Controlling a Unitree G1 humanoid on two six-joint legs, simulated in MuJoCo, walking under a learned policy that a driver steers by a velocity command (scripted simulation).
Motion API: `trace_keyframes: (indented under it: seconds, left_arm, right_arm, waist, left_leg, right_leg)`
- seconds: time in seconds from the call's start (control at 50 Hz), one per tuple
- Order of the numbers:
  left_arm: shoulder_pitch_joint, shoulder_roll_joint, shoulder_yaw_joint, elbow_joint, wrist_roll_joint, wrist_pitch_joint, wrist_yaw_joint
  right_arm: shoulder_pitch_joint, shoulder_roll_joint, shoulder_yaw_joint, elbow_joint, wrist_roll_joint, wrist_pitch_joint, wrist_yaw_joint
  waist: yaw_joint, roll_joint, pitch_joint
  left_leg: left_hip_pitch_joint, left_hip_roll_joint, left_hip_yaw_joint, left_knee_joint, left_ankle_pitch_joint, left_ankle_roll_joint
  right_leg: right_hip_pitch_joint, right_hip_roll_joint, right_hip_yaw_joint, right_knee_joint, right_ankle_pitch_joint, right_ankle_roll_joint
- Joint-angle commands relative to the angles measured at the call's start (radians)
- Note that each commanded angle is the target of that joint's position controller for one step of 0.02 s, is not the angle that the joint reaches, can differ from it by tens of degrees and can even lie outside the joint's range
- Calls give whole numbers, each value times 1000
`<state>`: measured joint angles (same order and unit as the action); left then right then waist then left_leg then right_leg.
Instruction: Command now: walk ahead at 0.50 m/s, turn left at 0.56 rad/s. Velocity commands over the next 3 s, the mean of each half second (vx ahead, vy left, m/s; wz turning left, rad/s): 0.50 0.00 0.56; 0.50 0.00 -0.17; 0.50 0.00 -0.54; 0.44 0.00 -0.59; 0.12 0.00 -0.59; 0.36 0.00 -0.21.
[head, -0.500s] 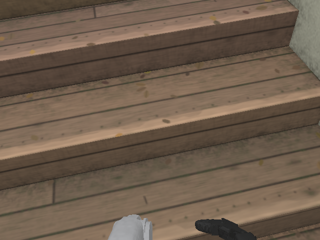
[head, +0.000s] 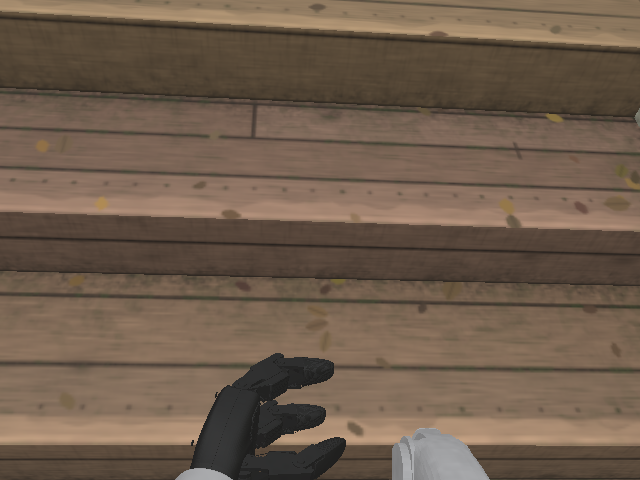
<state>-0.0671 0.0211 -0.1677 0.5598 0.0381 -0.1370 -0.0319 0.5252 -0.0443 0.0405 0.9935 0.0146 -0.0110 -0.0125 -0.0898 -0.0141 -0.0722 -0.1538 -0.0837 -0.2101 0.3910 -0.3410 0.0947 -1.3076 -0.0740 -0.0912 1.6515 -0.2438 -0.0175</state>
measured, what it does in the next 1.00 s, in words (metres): climbs: right foot 0.16 m higher, then left foot 0.16 m higher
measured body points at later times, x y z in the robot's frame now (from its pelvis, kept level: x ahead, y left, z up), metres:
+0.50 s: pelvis +0.28 +0.01 +0.14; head +0.28 +0.01 +0.59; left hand +0.16 +0.19 +0.00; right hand +0.52 -0.08 +0.05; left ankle +0.33 +0.19 -0.30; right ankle +0.22 -0.12 -0.58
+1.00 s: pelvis +0.56 +0.18 +0.31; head +0.53 +0.19 +0.76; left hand +0.74 +0.43 +0.24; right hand +0.60 -0.05 +0.17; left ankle +0.51 +0.29 -0.42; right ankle +0.64 +0.06 -0.13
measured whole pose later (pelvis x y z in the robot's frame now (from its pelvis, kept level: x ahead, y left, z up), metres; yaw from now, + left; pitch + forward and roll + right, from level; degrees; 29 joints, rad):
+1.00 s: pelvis +0.56 +0.18 +0.31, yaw +10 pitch +0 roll +0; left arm 0.08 0.18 0.01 0.68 -0.02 -0.01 -0.01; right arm 0.43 -0.17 0.00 0.99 -0.05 -0.06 0.02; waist -0.01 -0.04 -0.11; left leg -0.20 0.13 0.29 0.56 -0.35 -0.02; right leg -1.14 0.01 0.05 2.04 -0.12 -0.12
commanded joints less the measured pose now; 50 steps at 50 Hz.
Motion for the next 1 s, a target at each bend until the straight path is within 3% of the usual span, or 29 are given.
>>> trace_keyframes:
  seconds: [0.02,0.04,0.06,0.08,0.1,0.12,0.16,0.18,0.22,0.24,0.28,0.34,0.4,0.54,0.58,0.62,0.64,0.66,0.68,0.7,0.72,0.74,0.76,0.78,0.8,0.82,0.86,0.92,1.0]
  left_arm:
    - [-255,65,46,-194,-22,-29,11]
    - [-61,137,97,-138,-31,-34,26]
    - [205,280,159,-88,-43,-31,33]
    - [482,421,211,-13,-18,-26,25]
    - [582,477,237,69,36,-12,34]
    - [494,403,225,67,41,11,73]
    - [336,165,173,151,-19,55,88]
    - [310,82,155,224,0,65,79]
    - [282,3,136,305,16,66,48]
    - [290,42,150,335,8,64,29]
    - [287,89,157,359,0,58,-2]
    - [290,164,162,339,15,56,4]
    - [448,223,169,368,12,55,26]
    - [694,207,186,411,-5,75,96]
    - [708,172,176,411,-43,107,112]
    - [656,266,198,415,-81,115,109]
    - [739,328,205,467,-58,99,92]
    - [709,373,196,469,-21,75,65]
    - [646,438,215,442,-32,40,50]
    - [700,347,195,414,-53,-9,28]
    - [627,303,201,429,-71,-32,8]
    - [595,247,231,424,-106,-27,-8]
    - [445,183,221,341,-108,1,-6]
    - [307,138,203,249,-86,22,-2]
    - [264,140,202,197,-59,38,5]
    - [291,121,193,182,-67,54,-2]
    - [326,62,161,154,-74,75,-12]
    - [351,100,159,156,-62,124,7]
    - [265,64,132,111,-51,145,31]
  right_arm:
    - [29,-184,-46,-44,7,-9,-34]
    - [46,-221,-51,-34,-30,-23,-34]
    - [-75,-306,-74,-72,-24,-42,-33]
    - [-235,-333,-87,-137,-32,-64,-27]
    - [-214,-183,-67,-188,-24,-83,14]
    - [-163,-166,-62,-169,-62,-104,61]
    - [-339,-131,-54,-291,-29,-69,86]
    - [-367,-120,-47,-324,-23,-47,82]
    - [-229,-57,-23,-306,22,-24,67]
    - [-218,-12,-5,-310,36,-20,60]
    - [-229,4,12,-328,31,-15,42]
    - [-328,-80,-2,-365,1,-11,22]
    - [-347,-78,-14,-375,4,-2,2]
    - [-677,-32,23,-528,19,-2,31]
    - [-833,-13,57,-623,16,-21,65]
    - [-871,18,80,-647,19,-41,103]
    - [-774,-48,44,-619,16,-49,96]
    - [-504,-140,-13,-538,25,-54,81]
    - [-231,-266,-68,-468,14,-50,56]
    - [-83,-390,-115,-418,-25,-40,25]
    - [-4,-469,-131,-359,-62,-23,1]
    - [-53,-394,-103,-328,-94,-32,23]
    - [-143,-333,-93,-293,-62,-40,51]
    - [-191,-216,-65,-229,-39,-51,64]
    - [-239,-120,-40,-189,-52,-71,70]
    - [-274,-90,-36,-152,-65,-82,72]
    - [-255,-71,-38,-109,-53,-91,73]
    - [-313,-93,-32,-120,-54,-80,45]
    - [-221,-151,-25,-69,-71,-54,23]
  waist:
    - [103,178,-35]
    - [179,279,-205]
    - [337,355,-289]
    - [451,222,-453]
    - [359,-345,-592]
    - [306,-462,-576]
    - [182,-110,-90]
    - [111,19,61]
    - [3,19,118]
    - [-14,8,143]
    - [-39,-4,147]
    - [-7,2,122]
    - [65,-29,84]
    - [217,-97,210]
    - [228,-28,230]
    - [183,-104,200]
    - [132,-146,115]
    - [-17,-188,-9]
    - [-150,-252,-187]
    - [-162,9,-405]
    - [-141,255,-562]
    - [-74,192,-508]
    - [-36,154,-328]
    - [-7,129,-129]
    - [42,100,-46]
    - [100,90,0]
    - [148,89,41]
    - [200,62,91]
    - [170,63,148]
  left_leg:
    - [-64,202,-146,-264,833,140]
    - [-25,227,-123,-145,1459,140]
    - [54,200,-98,137,1805,96]
    - [-64,166,-118,421,1673,92]
    - [-445,-39,-78,830,751,53]
    - [-557,-89,-168,1248,232,21]
    - [-770,10,0,1555,180,21]
    - [-795,57,52,1585,167,46]
    - [-827,89,54,1709,129,71]
    - [-869,97,51,1709,149,74]
    - [-921,117,47,1603,282,71]
    - [-926,111,105,1445,420,-5]
    - [-1170,113,68,1654,360,-28]
    - [-1579,227,55,1627,64,-59]
    - [-1363,297,185,1292,104,-68]
    - [-660,267,364,858,-22,-43]
    - [-415,121,523,865,-149,-17]
    - [-216,50,466,821,-90,49]
    - [57,104,212,754,72,121]
    - [384,326,-234,522,26,246]
    - [380,517,-659,12,-5,291]
    - [247,539,-642,-46,12,233]
    - [93,533,-447,-1,-119,161]
    - [-62,493,-270,56,-190,107]
    - [-166,470,-134,89,-84,49]
    - [-221,442,-25,81,-49,14]
    - [-195,424,126,8,62,-23]
    - [-263,412,308,-93,131,-29]
    - [-120,444,349,-109,167,-25]
  right_leg:
    - [508,81,-139,-466,-206,-13]
    - [804,148,-142,-410,-143,-38]
    - [978,95,84,-567,-223,-104]
    - [1273,-41,360,-699,-267,-181]
    - [1597,-258,904,-1108,-334,-308]
    - [1542,-348,1241,-1319,-323,-341]
    - [1070,-330,848,-1259,-469,-233]
    - [872,-287,620,-1200,-396,-188]
    - [769,-247,377,-1238,-233,-113]
    - [760,-229,271,-1268,-167,-89]
    - [750,-186,102,-1301,-85,-64]
    - [765,-157,-9,-1350,-30,-105]
    - [1078,-240,29,-1321,45,-126]
    - [1519,-335,85,-1418,49,-117]
    - [1367,-299,71,-1568,40,-127]
    - [1043,-263,-7,-1728,434,-156]
    - [1081,-262,-19,-1605,923,-182]
    - [1178,-254,-24,-1360,1600,-155]
    - [1084,-204,31,-1097,1638,-88]
    - [834,-96,88,-756,1344,-4]
    - [841,112,176,-267,163,35]
    - [761,131,350,94,82,35]
    - [625,87,299,191,83,-10]
    - [495,43,248,232,122,-74]
    - [472,9,235,275,162,-120]
    - [474,7,246,288,151,-159]
    - [353,20,250,312,153,-198]
    - [303,25,223,196,199,-127]
    - [-27,70,172,595,98,-90]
